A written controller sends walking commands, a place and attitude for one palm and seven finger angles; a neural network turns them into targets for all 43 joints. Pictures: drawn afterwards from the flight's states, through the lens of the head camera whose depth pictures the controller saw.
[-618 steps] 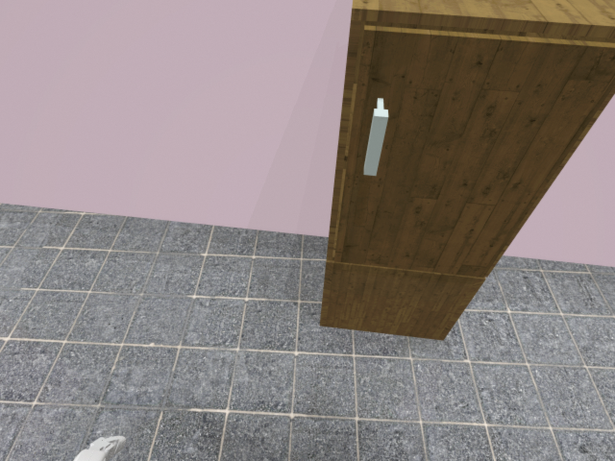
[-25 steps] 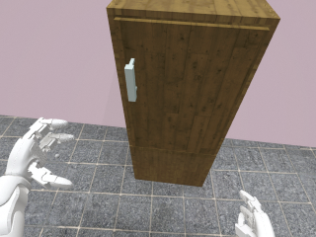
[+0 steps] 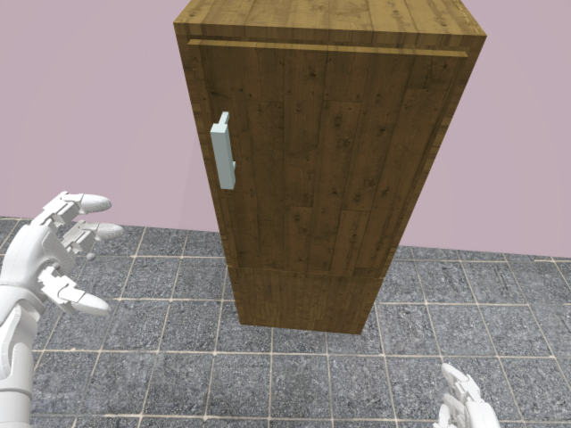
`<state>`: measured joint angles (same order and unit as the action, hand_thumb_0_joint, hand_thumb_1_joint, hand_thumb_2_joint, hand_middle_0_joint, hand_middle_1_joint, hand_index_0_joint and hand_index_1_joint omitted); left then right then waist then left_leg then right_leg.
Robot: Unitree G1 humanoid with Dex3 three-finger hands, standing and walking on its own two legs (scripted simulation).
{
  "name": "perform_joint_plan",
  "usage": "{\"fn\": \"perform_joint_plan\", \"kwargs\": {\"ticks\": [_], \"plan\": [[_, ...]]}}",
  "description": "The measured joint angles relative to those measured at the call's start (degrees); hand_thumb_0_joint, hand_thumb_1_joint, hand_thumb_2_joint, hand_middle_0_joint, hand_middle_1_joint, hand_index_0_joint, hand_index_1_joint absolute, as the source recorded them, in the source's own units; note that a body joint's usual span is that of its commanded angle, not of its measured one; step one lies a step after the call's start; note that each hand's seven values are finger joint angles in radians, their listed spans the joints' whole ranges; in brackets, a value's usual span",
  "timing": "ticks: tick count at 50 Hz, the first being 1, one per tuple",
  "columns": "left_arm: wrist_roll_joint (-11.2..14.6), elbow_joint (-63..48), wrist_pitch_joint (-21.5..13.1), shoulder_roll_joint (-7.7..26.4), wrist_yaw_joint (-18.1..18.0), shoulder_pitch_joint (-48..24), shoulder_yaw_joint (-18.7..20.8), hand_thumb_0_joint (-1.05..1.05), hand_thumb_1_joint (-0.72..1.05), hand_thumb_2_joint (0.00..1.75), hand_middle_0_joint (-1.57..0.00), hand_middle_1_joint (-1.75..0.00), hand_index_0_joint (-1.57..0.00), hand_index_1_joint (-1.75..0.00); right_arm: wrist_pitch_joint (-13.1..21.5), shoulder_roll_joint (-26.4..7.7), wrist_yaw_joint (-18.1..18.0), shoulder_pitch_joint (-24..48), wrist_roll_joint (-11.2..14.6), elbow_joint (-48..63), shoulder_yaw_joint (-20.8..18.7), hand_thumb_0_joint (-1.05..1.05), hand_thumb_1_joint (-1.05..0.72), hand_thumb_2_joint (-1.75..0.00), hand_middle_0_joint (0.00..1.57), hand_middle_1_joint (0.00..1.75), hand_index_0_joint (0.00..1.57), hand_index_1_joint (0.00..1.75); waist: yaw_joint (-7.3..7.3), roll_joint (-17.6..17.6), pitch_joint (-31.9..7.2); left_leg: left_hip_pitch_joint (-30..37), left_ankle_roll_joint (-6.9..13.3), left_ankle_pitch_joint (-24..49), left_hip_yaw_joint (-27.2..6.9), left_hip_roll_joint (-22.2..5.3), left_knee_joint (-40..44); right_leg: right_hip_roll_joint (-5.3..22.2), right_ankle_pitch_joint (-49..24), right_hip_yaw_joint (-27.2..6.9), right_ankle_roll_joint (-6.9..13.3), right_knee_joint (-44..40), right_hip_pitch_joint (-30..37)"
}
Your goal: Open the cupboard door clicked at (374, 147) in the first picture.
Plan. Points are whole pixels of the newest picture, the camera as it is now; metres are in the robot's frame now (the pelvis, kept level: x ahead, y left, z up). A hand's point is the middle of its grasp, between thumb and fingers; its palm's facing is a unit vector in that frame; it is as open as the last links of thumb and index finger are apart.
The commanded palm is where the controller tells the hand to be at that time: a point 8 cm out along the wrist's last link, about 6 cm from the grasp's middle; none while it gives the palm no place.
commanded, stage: raise the hand with hooked fingers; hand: left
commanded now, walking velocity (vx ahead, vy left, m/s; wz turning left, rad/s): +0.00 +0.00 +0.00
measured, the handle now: (226, 151) +0.54 +0.14 +0.09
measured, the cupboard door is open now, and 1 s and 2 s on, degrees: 0 0 0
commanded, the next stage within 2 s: move the hooked fingers beside the handle in 0.28 s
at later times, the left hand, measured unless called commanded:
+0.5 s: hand (94, 255) +0.29 +0.27 +0.11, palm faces +0.03 -1.00 -0.02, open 14.0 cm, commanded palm +0.28 +0.31 +0.12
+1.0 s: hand (131, 214) +0.37 +0.25 +0.11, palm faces +0.01 -1.00 -0.02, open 14.0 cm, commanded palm +0.34 +0.29 +0.11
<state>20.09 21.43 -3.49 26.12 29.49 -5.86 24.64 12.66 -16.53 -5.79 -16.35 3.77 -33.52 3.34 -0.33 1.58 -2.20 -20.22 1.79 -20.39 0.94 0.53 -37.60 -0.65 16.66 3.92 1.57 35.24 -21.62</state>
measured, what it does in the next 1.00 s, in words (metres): stands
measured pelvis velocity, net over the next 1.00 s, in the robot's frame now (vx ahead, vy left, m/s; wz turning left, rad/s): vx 0.00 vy -0.01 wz -0.02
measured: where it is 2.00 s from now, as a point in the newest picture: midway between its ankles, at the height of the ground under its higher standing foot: outside the picture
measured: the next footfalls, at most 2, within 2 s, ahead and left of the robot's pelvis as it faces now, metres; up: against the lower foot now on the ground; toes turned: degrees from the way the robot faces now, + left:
none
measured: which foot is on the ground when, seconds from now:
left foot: down 0.00-1.00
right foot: down 0.00-1.00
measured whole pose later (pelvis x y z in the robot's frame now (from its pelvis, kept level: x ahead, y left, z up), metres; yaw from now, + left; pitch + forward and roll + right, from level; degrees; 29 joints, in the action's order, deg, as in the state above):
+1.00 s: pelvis +0.00 -0.01 +0.00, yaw -1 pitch +6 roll +0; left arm 15.6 37.5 -8.4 26.6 25.4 -21.3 23.8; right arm 8.7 -16.7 -5.4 -19.4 3.6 -34.8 2.6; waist 1.9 1.2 -2.6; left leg -23.5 1.2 -20.4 1.6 -0.1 -38.1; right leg -1.3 16.8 3.2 2.2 36.5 -25.6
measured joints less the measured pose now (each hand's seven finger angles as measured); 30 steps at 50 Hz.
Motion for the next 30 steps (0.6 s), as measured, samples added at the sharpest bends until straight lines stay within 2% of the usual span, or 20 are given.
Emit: {"fn": "perform_joint_plan", "kwargs": {"ticks": [8,22,30], "plan": [[-0.88,-1.92,-1.99,-1.62,-1.95,1.03,0.25,-0.01,-0.5,0.3,-0.3,-1.2,-0.3,-1.2,0.08,0.47,-0.23,0.21,-0.24,-0.19,-0.21,0.01,-0.9,-0.89,0.2,0.3,0.2,0.3,-0.35,-0.45,0.43,0.69,-0.34,-0.09,-0.26,-0.35,0.21,-0.37,0.04,0.23,0.33,-0.41,0.81],[-0.69,0.94,-1.22,-0.99,-0.76,-0.52,-0.35,-0.01,-0.5,0.3,-0.3,-1.2,-0.3,-1.2,-0.14,0.72,-0.65,1.22,0.04,-0.1,0.28,0.01,-0.9,-0.89,0.2,0.3,0.2,0.3,-0.65,0.46,-0.05,0.72,-0.52,0.37,-0.46,-0.17,0.66,-0.18,-0.01,0.42,0.5,-0.29,0.67],[-1.88,7.57,-2.72,-0.39,-1.57,-7.76,-1.32,-0.01,-0.5,0.3,-0.3,-1.2,-0.3,-1.2,-0.43,0.56,-1.4,1.51,0.25,-1.34,0.55,0.01,-0.9,-0.89,0.21,0.3,0.2,0.3,-0.39,-0.24,0.83,-0.72,-0.76,0.48,-1.26,-0.12,-0.39,-0.08,0.04,1.24,0.74,0.47,-0.35]]}}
